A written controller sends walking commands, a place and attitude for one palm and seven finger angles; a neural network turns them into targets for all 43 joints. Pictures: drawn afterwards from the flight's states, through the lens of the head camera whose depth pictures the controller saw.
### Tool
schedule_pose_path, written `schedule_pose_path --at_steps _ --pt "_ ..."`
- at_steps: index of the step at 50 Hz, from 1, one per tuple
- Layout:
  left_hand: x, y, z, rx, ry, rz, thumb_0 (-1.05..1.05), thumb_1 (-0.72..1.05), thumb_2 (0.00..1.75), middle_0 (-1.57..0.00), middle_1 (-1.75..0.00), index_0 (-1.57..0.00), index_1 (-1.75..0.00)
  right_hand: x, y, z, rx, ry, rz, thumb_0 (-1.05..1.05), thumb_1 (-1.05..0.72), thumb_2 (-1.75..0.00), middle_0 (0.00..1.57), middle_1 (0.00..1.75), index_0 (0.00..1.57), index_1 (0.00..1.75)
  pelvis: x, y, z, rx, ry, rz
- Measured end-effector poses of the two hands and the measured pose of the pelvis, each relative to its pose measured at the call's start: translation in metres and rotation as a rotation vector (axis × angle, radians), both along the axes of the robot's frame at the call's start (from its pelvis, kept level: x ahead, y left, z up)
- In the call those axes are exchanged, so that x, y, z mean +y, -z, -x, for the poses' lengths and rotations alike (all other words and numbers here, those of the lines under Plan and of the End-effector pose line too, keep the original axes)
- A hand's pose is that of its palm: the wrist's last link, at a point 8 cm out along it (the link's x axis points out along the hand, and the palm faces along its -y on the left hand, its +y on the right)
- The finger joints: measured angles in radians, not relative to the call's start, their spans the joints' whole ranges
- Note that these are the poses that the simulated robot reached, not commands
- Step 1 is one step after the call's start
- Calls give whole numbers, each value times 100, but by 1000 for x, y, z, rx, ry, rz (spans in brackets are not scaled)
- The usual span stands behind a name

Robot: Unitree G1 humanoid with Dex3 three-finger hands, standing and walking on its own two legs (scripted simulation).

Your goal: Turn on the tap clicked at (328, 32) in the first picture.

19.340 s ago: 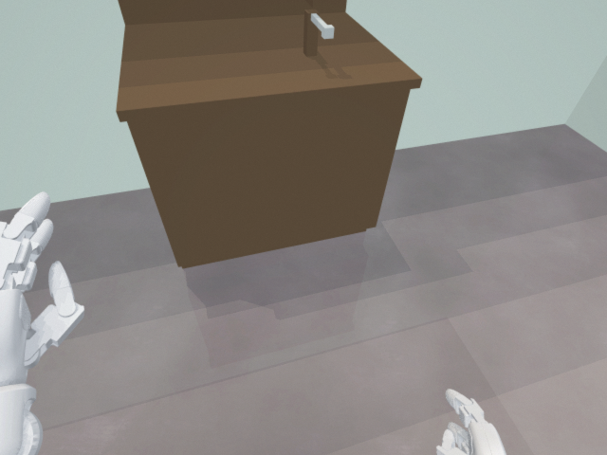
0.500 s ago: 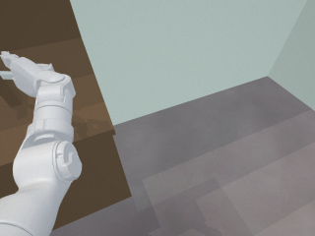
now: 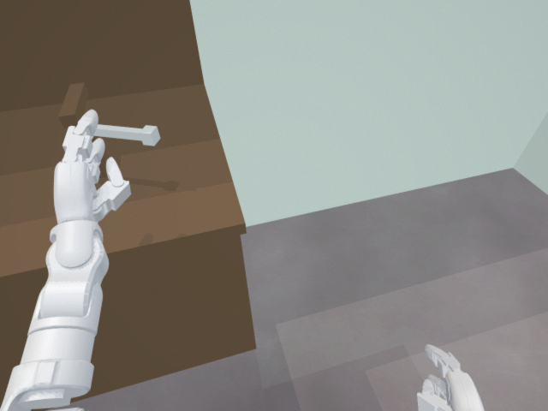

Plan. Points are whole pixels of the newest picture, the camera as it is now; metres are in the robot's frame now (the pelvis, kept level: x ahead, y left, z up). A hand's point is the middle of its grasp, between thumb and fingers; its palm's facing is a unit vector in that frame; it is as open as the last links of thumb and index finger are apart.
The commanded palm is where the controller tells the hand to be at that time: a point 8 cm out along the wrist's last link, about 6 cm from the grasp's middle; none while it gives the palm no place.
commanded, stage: draw the hand back beside the body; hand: left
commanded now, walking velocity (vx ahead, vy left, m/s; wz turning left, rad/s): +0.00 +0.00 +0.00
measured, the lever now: (150, 135) +0.56 +0.31 +0.12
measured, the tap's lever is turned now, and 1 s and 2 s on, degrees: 63 63 63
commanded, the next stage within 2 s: step back with the hand held close in 0.94 s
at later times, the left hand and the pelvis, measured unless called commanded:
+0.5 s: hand (95, 251) +0.25 +0.25 +0.16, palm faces +0.36 -0.89 -0.28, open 7.5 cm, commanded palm +0.20 +0.29 +0.18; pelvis +0.00 +0.02 +0.00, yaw -1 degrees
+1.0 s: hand (72, 280) +0.20 +0.25 +0.17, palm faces +0.43 -0.85 -0.31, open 7.4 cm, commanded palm +0.16 +0.29 +0.18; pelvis +0.00 +0.01 +0.00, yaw +0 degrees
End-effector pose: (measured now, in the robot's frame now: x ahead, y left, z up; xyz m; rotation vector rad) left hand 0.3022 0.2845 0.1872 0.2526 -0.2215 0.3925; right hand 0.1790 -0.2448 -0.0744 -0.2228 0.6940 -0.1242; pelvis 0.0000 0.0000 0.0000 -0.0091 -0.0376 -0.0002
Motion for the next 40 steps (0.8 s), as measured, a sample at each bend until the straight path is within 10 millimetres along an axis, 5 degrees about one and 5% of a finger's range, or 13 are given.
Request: schedule_pose_path --at_steps 5,11,24,40 --pt "-15 10 8 15 72 7 2 90 90 -18 -22 -18 -22 24 -10 -12 -64 -28 -40 2 -91 -89 20 30 20 30 4 -2 4 -15 9 1" --pt "-11 11 30 8 84 1 2 89 90 -19 -24 -19 -24 40 -8 0 -51 -15 -75 1 -90 -89 20 30 20 30 8 -4 0 -37 31 0" --pt "4 14 91 27 38 -68 2 89 90 -20 -28 -20 -27 29 11 29 55 5 -40 2 -90 -89 20 30 20 30 16 -5 -2 -57 25 3" --pt "7 12 150 38 -28 -125 2 89 90 -21 -30 -21 -30 33 -7 -1 -67 -38 -32 2 -90 -89 20 30 20 30 13 -3 -1 -69 7 8"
